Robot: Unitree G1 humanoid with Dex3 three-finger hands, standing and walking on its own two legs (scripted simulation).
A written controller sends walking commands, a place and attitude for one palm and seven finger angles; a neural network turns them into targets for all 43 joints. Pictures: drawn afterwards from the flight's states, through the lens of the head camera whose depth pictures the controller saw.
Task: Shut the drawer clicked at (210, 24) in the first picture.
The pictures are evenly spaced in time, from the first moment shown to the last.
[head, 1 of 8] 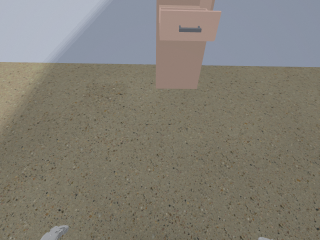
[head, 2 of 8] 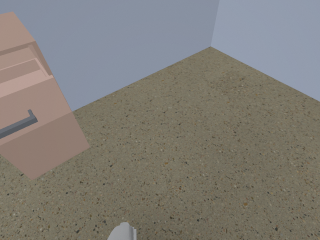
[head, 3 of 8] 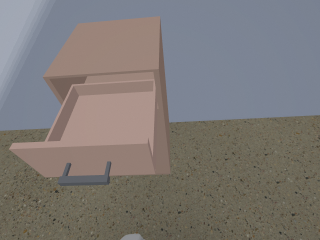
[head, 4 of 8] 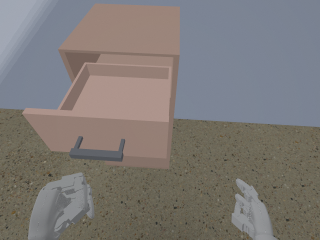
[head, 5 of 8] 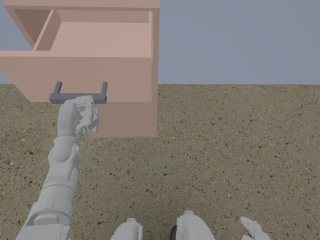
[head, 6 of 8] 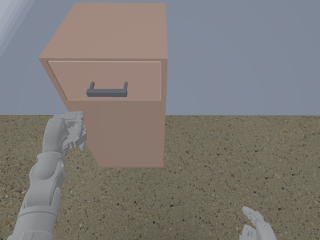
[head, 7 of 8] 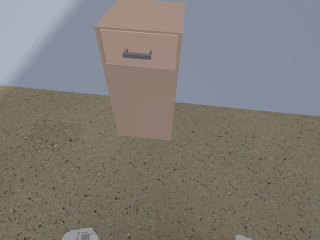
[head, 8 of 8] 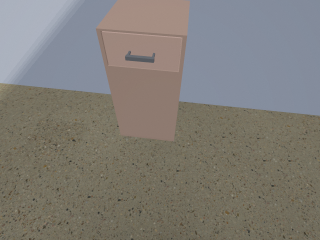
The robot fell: no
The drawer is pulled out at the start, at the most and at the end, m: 0.30 0.30 0.00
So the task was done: yes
